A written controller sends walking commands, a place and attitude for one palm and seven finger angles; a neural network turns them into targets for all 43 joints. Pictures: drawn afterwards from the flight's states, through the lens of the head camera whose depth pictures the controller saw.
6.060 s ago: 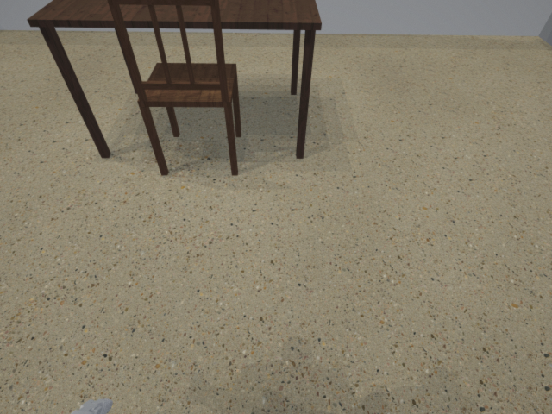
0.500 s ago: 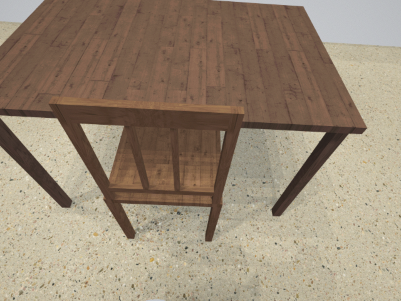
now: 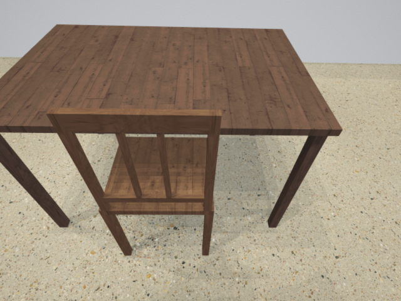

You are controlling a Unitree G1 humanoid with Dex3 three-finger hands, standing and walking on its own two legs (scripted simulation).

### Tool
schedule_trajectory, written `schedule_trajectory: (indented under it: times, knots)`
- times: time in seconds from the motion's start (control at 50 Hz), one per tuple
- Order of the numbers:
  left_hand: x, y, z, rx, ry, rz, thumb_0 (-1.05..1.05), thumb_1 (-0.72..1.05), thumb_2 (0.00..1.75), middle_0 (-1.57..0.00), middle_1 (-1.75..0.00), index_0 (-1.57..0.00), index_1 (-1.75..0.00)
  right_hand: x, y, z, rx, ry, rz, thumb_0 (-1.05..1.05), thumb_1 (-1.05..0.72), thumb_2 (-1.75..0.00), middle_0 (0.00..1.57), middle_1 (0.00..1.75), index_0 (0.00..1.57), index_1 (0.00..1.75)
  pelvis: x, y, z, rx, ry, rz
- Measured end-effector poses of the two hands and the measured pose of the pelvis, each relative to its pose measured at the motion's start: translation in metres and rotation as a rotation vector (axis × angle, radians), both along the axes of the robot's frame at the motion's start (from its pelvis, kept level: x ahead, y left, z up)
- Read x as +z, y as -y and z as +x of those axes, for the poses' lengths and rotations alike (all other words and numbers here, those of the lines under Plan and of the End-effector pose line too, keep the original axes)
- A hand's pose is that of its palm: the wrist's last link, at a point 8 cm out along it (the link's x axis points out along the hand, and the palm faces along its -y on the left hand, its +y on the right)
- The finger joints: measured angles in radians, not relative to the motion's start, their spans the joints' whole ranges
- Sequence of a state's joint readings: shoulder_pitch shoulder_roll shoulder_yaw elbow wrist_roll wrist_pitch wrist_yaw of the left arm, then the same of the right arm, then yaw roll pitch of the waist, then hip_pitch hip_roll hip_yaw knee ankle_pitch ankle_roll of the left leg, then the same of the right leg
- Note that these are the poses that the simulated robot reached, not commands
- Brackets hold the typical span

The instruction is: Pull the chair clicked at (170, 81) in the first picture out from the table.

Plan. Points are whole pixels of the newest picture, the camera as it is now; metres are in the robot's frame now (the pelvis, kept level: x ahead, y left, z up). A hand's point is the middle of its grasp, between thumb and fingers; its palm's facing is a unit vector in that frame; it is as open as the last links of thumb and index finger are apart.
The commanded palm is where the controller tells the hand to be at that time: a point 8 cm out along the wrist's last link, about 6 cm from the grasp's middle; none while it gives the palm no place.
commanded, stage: look again from close up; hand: left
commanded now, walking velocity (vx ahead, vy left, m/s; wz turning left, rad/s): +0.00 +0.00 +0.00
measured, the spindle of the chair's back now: (130, 167) +0.48 +0.22 -0.08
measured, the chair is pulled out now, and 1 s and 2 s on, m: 0.00 0.00 0.00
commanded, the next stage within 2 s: none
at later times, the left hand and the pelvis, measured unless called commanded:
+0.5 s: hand out of the picture +0.01 +0.19 -0.17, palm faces +0.00 -0.98 -0.18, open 7.3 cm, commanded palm none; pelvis +0.02 +0.02 +0.01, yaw -1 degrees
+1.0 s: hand out of the picture +0.01 +0.20 -0.17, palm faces +0.00 -0.98 -0.19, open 7.3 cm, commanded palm none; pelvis +0.03 +0.03 +0.01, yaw -1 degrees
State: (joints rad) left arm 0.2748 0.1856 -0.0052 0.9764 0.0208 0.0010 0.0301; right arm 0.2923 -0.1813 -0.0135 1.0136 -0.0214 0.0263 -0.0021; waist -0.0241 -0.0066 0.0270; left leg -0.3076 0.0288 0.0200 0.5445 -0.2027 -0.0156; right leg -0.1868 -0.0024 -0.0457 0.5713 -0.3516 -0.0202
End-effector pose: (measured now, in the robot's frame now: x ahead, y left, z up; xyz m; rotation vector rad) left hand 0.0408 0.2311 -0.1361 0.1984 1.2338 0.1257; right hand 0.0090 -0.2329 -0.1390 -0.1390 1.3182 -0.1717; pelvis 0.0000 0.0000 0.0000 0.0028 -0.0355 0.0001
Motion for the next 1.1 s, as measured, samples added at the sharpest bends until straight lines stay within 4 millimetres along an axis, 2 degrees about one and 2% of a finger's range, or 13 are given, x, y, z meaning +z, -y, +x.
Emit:
schedule_trajectory:
  times: [0.12,0.22,0.36,0.56,0.72,0.86,1.1]
  knots:
    - [0.0,-0.005,-0.01,0.011,-0.047,-0.002,0.0,0.91,0.9,-0.2,-0.3,-0.2,-0.3,0.001,-0.011,-0.023,-0.009,-0.082,0.016,0.0,-0.91,-0.9,0.2,0.3,0.19,0.3,0.004,-0.003,0.004,-0.001,-0.013,-0.002]
    - [-0.001,-0.007,-0.02,0.022,-0.093,-0.008,0.0,0.91,0.9,-0.2,-0.3,-0.2,-0.3,0.001,-0.02,-0.024,-0.011,-0.105,0.026,0.0,-0.91,-0.9,0.2,0.3,0.19,0.3,0.005,-0.007,0.008,-0.004,-0.015,-0.002]
    - [-0.003,-0.005,-0.03,0.035,-0.138,-0.024,0.0,0.91,0.9,-0.2,-0.3,-0.2,-0.3,0.002,-0.028,-0.003,-0.002,-0.075,0.027,0.0,-0.91,-0.9,0.2,0.3,0.19,0.3,0.007,-0.012,0.015,-0.009,-0.015,-0.001]
    - [-0.005,-0.005,-0.033,0.046,-0.159,-0.044,0.0,0.91,0.9,-0.2,-0.3,-0.2,-0.3,0.007,-0.024,0.031,0.022,-0.016,-0.006,0.0,-0.92,-0.9,0.2,0.3,0.2,0.3,0.008,-0.019,0.023,-0.011,-0.012,0.001]
    - [-0.005,-0.01,-0.032,0.046,-0.16,-0.043,0.0,0.91,0.9,-0.2,-0.3,-0.2,-0.3,0.01,-0.027,0.044,0.033,0.007,-0.013,0.0,-0.91,-0.9,0.2,0.3,0.19,0.3,0.01,-0.023,0.026,-0.011,-0.012,0.001]
    - [-0.002,-0.016,-0.03,0.046,-0.166,-0.033,0.0,0.91,0.9,-0.2,-0.3,-0.2,-0.3,0.009,-0.03,0.041,0.031,-0.007,-0.009,0.0,-0.92,-0.9,0.2,0.3,0.19,0.3,0.01,-0.026,0.028,-0.011,-0.013,0.003]
    - [0.001,-0.019,-0.03,0.046,-0.177,-0.021,0.0,0.91,0.9,-0.2,-0.3,-0.2,-0.3,0.005,-0.038,0.021,0.013,-0.062,0.015,0.0,-0.91,-0.9,0.2,0.3,0.19,0.3,0.011,-0.027,0.031,-0.012,-0.013,0.008]
